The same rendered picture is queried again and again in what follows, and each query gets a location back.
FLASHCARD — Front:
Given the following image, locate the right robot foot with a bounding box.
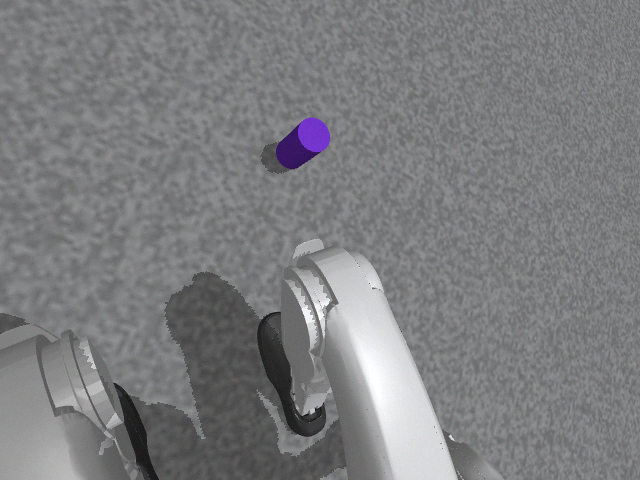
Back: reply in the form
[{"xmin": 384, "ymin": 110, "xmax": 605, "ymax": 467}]
[{"xmin": 257, "ymin": 312, "xmax": 326, "ymax": 437}]

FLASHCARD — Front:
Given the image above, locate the right robot hand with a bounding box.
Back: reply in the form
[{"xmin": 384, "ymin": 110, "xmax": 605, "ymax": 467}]
[{"xmin": 442, "ymin": 430, "xmax": 504, "ymax": 480}]

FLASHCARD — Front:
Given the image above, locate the left robot foot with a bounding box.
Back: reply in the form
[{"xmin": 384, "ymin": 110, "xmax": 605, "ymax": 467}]
[{"xmin": 114, "ymin": 383, "xmax": 159, "ymax": 480}]

